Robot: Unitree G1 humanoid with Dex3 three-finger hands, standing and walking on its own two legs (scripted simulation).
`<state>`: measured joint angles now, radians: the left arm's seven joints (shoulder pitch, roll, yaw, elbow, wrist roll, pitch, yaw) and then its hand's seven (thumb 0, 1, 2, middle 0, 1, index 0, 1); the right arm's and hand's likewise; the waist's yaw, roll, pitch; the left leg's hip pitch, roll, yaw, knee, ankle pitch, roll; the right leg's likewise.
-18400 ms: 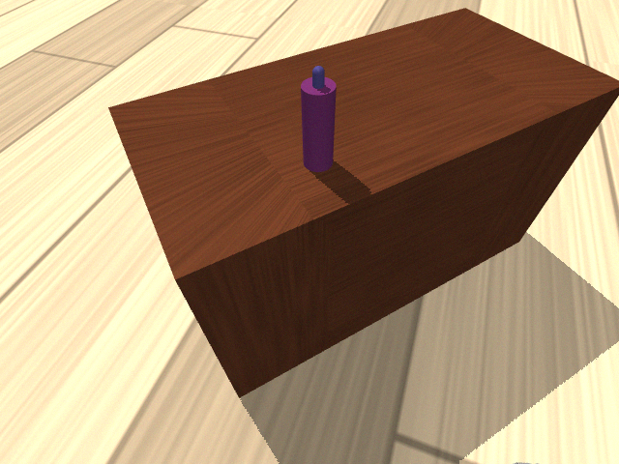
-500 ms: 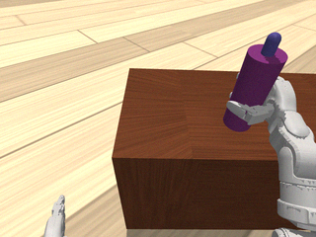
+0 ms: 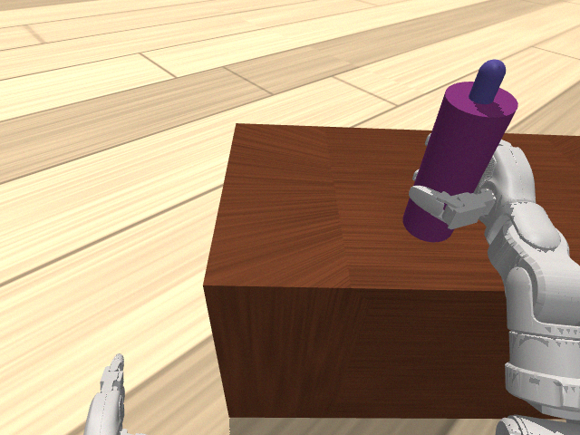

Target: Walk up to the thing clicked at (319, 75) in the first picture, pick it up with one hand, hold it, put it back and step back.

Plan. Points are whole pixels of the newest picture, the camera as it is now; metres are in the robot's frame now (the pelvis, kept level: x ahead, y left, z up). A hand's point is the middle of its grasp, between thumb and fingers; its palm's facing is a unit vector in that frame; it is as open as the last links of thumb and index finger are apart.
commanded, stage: hold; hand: right
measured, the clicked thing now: (455, 158) +0.33 -0.17 +0.26
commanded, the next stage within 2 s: crouch in 0.16 s
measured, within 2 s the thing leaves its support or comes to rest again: neither
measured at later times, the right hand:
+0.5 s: hand (423, 186) +0.35 -0.16 +0.20, palm faces +0.08 +1.00 +0.01, open 9.5 cm
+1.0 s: hand (408, 188) +0.43 -0.18 +0.13, palm faces +0.15 +0.99 +0.02, open 9.5 cm
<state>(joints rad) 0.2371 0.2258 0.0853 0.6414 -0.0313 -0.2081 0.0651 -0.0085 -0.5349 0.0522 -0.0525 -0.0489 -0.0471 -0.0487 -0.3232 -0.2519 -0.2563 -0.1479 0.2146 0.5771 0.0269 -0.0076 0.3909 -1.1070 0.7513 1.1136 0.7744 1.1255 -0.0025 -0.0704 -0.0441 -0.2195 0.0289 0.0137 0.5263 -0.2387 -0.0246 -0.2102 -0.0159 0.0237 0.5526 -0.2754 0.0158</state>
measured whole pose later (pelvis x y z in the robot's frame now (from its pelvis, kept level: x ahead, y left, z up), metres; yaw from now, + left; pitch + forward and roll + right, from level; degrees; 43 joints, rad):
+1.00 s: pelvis -0.01 +0.00 -0.01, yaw +2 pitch +3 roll +0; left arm 0.24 0.20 0.04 0.58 -0.01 -0.25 0.07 -0.01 -0.52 0.05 -0.06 -0.05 -0.06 -0.04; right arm -0.63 -0.34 -0.32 0.73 0.14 0.03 0.03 -0.01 0.38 -1.11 0.75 1.11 0.77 1.12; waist 0.09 -0.01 -0.04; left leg -0.41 0.01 -0.01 0.60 -0.24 -0.02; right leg -0.39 -0.03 0.00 0.63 -0.29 0.02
